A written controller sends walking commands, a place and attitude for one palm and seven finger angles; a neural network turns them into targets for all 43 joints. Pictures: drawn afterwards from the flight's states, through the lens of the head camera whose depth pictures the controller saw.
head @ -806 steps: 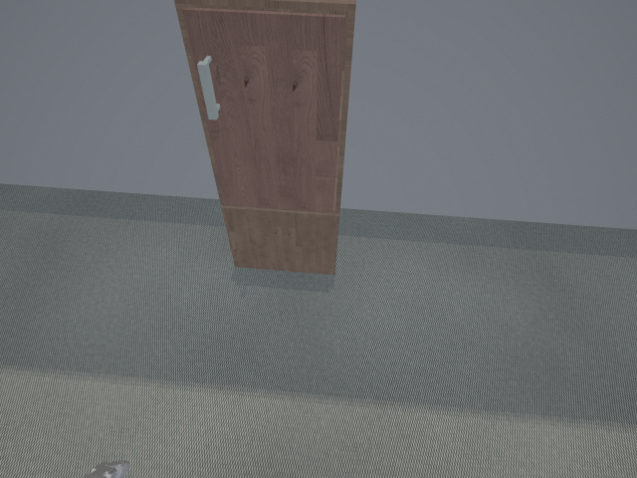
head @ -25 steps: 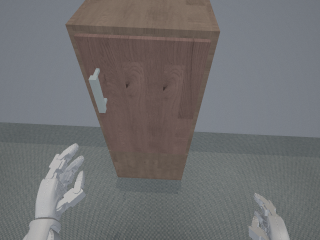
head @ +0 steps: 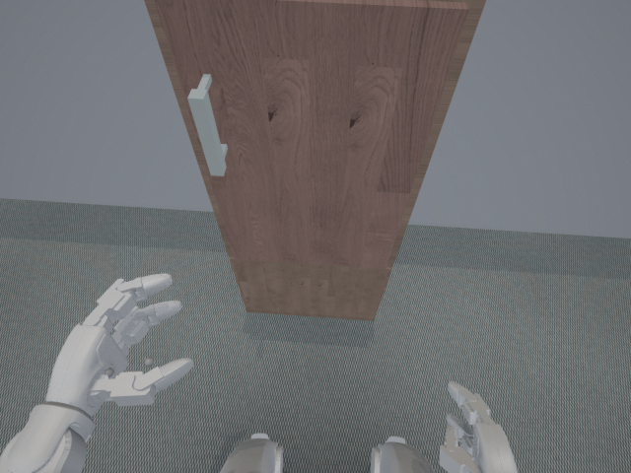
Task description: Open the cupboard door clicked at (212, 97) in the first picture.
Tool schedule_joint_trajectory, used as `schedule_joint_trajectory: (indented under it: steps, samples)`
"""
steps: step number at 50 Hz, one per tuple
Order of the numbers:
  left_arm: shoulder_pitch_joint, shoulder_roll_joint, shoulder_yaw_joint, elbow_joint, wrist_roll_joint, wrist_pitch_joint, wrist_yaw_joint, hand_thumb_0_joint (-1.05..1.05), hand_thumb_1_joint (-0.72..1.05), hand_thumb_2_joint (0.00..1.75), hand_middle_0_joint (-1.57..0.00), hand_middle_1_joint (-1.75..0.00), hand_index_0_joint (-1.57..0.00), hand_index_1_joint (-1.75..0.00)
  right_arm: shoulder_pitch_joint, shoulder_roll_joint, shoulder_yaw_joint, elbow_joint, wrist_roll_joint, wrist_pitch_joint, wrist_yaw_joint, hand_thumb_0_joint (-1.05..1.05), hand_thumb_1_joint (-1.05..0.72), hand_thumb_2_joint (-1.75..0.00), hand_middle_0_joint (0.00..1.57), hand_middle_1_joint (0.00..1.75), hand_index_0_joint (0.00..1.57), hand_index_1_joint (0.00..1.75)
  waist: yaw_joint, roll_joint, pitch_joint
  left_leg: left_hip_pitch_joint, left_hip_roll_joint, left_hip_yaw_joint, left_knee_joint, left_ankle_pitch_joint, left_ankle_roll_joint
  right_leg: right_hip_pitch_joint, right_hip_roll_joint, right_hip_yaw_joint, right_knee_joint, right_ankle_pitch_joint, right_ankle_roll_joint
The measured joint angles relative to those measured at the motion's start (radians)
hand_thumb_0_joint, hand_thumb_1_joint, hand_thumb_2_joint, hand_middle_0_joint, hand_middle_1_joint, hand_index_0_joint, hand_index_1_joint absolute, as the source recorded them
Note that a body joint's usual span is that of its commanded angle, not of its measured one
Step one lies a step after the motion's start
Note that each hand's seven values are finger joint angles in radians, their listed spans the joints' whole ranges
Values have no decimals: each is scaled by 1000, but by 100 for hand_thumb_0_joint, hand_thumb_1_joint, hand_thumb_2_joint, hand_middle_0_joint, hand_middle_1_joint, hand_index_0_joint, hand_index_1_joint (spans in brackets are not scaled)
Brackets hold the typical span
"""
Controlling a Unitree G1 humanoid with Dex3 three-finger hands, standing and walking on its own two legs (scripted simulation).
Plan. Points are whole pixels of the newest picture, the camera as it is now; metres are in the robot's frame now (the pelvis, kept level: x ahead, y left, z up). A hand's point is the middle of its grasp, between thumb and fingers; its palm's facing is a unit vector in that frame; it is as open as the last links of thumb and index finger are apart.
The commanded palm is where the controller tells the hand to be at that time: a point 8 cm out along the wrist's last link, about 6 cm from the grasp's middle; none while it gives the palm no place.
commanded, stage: raise the hand with hooked fingers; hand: left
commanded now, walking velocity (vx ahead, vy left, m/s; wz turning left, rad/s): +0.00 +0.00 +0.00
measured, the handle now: (212, 127) +0.57 +0.19 +0.09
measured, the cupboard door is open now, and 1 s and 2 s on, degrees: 0 0 0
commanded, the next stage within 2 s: move the hooked fingers beside the handle in 1.32 s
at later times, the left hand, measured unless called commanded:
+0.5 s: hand (79, 312) +0.27 +0.27 +0.09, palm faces +0.04 -1.00 -0.07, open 13.5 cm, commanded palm +0.24 +0.31 +0.09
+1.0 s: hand (80, 266) +0.31 +0.28 +0.11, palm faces -0.04 -1.00 -0.03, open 13.9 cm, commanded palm +0.28 +0.32 +0.11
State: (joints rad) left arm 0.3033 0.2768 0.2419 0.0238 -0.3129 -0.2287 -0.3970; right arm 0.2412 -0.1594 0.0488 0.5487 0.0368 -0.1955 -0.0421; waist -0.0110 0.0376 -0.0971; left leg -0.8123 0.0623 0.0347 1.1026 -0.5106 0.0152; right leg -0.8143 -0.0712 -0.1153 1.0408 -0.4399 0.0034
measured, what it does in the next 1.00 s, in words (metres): stands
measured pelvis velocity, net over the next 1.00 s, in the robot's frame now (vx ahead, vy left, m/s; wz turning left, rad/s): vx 0.02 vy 0.01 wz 0.00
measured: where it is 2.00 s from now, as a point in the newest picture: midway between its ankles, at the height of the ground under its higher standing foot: outside the picture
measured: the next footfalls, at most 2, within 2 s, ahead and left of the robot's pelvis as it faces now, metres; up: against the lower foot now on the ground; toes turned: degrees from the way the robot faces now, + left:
none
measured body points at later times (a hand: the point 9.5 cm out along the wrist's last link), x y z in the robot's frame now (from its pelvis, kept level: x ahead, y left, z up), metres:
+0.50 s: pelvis +0.01 +0.01 +0.02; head +0.05 +0.03 +0.47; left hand +0.26 +0.32 +0.10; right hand +0.19 -0.23 -0.04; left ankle +0.02 +0.11 -0.66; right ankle +0.04 -0.13 -0.66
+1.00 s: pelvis +0.02 +0.01 +0.04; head +0.07 +0.01 +0.48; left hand +0.31 +0.33 +0.11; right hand +0.17 -0.25 -0.04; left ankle +0.02 +0.11 -0.66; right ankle +0.04 -0.13 -0.66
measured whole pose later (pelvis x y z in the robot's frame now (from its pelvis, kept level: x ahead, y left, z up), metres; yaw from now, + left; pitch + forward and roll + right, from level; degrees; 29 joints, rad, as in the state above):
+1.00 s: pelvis +0.02 +0.01 +0.04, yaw +0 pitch +9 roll -2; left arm -0.05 0.44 0.44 0.41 -0.36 -0.23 -0.56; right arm 0.30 -0.29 0.04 0.56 0.04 -0.21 -0.07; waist -0.02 0.02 -0.08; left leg -0.60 0.05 0.05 0.88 -0.44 0.02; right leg -0.61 -0.05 -0.10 0.81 -0.37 0.01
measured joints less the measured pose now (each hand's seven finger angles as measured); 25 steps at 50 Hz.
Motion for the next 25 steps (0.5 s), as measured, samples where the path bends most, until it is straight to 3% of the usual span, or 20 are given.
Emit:
schedule_joint_trajectory:
  steps: [2,5,10,16,25]
  samples:
    - [23,-2,20,-1,-4,-7,39,1,15,57,-26,-79,-26,-79,32,-14,-6,-2,-2,-3,-6,1,-90,-90,21,30,20,30,-4,-6,-1,18,-3,9,-26,11,3,15,-1,7,-23,12,3]
    - [40,0,43,-7,2,-69,87,1,8,54,-26,-83,-26,-83,66,-49,-21,4,-7,-20,-10,1,-90,-90,21,30,20,30,-2,-14,-2,27,-7,9,-39,18,7,25,-3,8,-38,19,7]
    - [-18,22,45,35,13,-146,64,1,-4,49,-27,-91,-27,-91,69,-113,-36,23,-1,-48,-19,1,-90,-90,20,30,20,30,-2,-22,4,18,-18,-7,-25,16,12,29,-4,3,-32,14,13]
    - [-81,67,45,97,5,-77,-7,0,-18,43,-28,-100,-28,-100,33,-129,-39,7,10,-58,-34,1,-90,-90,20,30,20,30,-14,-31,13,58,-15,-5,-52,21,14,70,4,6,-66,25,13]
    - [-150,94,119,147,-31,-58,-4,0,-38,34,-29,-113,-30,-113,22,-106,-10,-24,6,-59,-23,1,-90,-90,20,30,20,30,4,-23,4,135,-14,-11,-117,32,10,155,11,-3,-140,38,14]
